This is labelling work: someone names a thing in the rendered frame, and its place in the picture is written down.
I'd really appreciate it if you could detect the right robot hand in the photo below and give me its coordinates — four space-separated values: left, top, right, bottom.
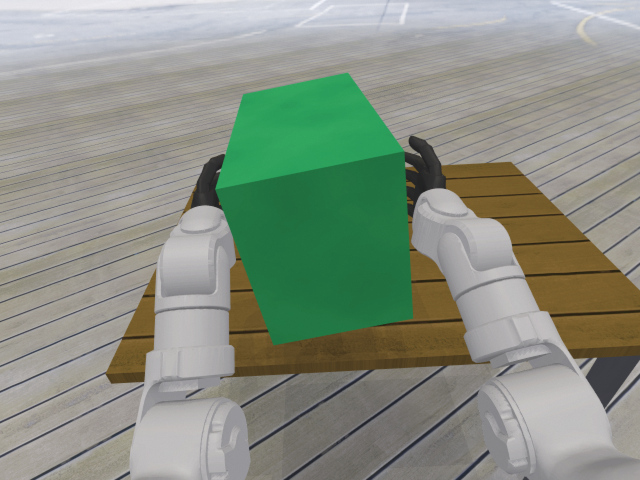
405 136 446 218

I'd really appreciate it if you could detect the robot right upper arm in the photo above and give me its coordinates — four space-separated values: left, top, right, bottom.
477 363 640 480

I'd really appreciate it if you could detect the table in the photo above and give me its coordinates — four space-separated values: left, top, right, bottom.
106 162 640 480

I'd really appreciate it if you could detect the left robot forearm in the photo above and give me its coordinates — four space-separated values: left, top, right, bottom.
129 206 236 476

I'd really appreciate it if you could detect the robot left upper arm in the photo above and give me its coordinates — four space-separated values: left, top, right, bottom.
131 397 251 480

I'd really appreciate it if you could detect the left robot hand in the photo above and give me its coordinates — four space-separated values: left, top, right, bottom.
191 154 225 210

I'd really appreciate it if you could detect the right robot forearm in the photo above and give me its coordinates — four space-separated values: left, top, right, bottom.
411 188 612 440

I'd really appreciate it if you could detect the carton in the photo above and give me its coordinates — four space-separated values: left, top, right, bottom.
215 73 413 345

